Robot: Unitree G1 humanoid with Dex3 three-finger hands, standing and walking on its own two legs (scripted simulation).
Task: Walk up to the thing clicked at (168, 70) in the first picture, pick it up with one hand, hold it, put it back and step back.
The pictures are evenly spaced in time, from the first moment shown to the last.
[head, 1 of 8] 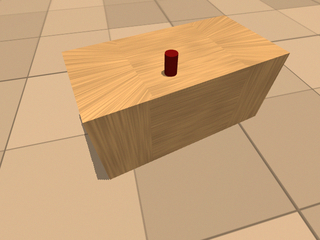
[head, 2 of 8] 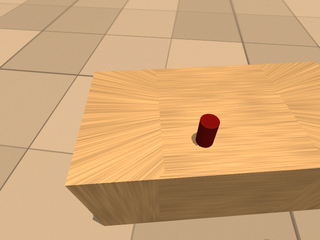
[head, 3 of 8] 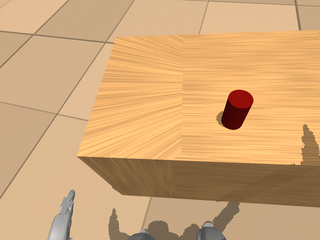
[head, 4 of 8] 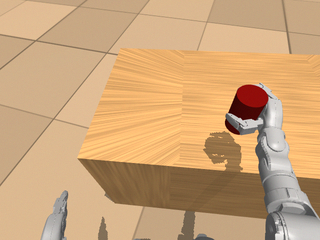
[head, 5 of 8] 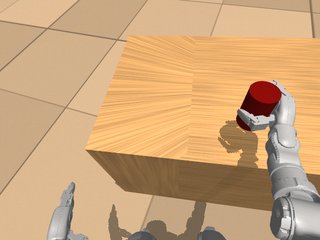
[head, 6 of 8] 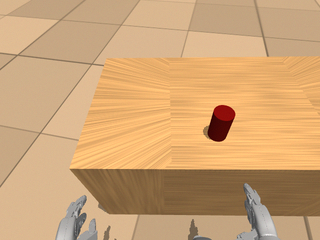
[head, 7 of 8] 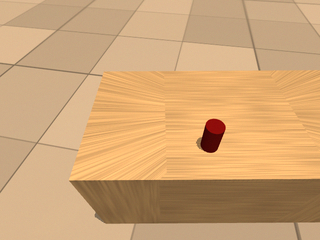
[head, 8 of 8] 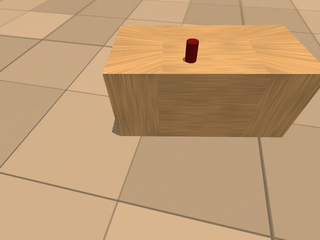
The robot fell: no
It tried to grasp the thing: yes
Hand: right
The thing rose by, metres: 0.22
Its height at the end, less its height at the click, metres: +0.00
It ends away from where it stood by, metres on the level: 0.01
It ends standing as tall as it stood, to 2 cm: yes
